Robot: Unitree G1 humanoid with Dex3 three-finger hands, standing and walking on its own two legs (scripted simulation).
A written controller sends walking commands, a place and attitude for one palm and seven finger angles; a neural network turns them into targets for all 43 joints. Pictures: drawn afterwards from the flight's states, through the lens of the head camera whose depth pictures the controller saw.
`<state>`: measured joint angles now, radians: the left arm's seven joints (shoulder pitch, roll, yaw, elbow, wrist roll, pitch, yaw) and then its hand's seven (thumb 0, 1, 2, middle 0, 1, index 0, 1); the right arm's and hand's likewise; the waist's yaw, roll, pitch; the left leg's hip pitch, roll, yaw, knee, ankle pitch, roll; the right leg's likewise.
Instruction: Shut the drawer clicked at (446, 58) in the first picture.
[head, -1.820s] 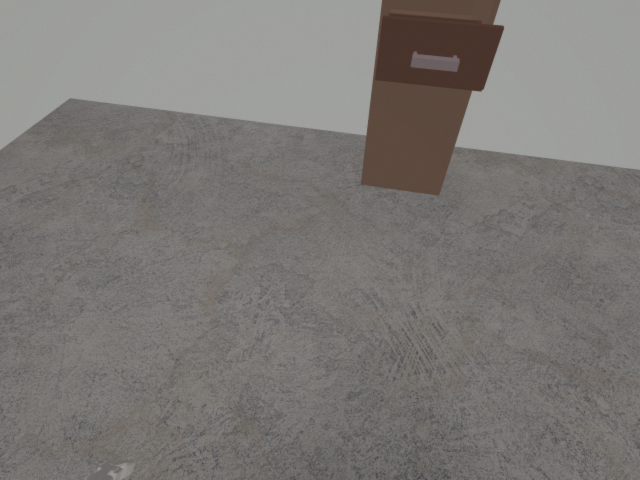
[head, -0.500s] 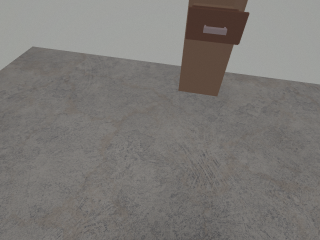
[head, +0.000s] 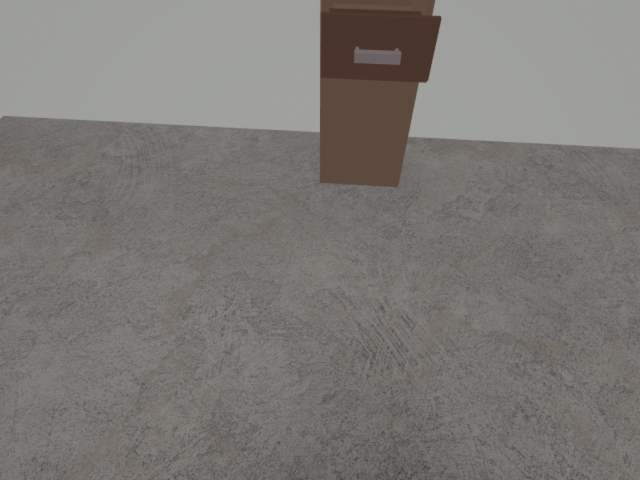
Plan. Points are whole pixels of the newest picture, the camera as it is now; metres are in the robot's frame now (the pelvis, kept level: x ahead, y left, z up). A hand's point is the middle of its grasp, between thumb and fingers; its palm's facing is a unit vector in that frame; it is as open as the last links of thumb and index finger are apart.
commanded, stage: walk to a spot facing it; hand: left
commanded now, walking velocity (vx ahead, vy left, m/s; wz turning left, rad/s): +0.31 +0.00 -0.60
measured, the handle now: (377, 53) +1.23 -0.06 +0.00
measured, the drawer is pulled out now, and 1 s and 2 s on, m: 0.30 0.30 0.30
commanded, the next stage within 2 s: turn to face it in 1.54 s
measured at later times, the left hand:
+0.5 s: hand out of the picture +0.14 +0.15 -0.16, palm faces -0.10 -0.98 -0.18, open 7.4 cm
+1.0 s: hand (276, 267) +0.54 +0.14 -0.16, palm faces -0.44 -0.89 -0.16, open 7.4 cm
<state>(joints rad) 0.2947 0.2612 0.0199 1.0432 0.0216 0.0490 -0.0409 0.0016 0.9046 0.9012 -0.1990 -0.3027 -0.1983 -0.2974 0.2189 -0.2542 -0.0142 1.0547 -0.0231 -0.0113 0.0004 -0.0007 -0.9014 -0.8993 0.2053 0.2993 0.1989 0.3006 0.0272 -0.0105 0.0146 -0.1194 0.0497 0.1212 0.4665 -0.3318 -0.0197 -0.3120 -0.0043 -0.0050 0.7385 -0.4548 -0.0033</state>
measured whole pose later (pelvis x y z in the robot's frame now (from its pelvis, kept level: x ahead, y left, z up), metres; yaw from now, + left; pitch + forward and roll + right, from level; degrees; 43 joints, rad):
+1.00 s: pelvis +0.37 +0.01 +0.01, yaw -29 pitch -2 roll -1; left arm 0.19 0.22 0.09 0.95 0.04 0.04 -0.04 0.00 0.91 0.90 -0.19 -0.30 -0.19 -0.30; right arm 0.42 -0.17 -0.04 1.07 -0.01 -0.08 -0.03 0.00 -0.92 -0.90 0.20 0.30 0.19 0.30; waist -0.01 -0.05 0.03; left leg -0.04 0.03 0.34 0.36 -0.31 0.07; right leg -0.69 -0.10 -0.03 1.15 -0.08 0.03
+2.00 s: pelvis +0.67 -0.19 +0.00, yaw -42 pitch -1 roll -1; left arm 0.20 0.17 0.05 1.00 0.01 0.02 0.01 0.00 0.91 0.90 -0.20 -0.30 -0.20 -0.30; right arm 0.20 -0.17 -0.03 0.99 -0.02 0.00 -0.02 -0.02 -0.95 -0.90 0.21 0.30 0.20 0.30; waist 0.01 -0.03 0.07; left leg -0.30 -0.01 0.06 0.47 -0.17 0.06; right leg -0.43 -0.06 -0.03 0.98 -0.44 0.06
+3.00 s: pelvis +0.64 -0.19 +0.01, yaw -10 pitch +0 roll -1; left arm 0.21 0.26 0.06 0.94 0.01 0.06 0.01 0.00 0.91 0.90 -0.20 -0.30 -0.20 -0.30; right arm 0.14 -0.20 -0.02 0.92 -0.02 0.03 0.00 0.00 -0.90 -0.90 0.21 0.30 0.20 0.30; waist 0.03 -0.03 0.08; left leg -0.19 -0.01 0.03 0.46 -0.26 0.04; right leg -0.45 -0.10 -0.04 1.01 -0.41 0.10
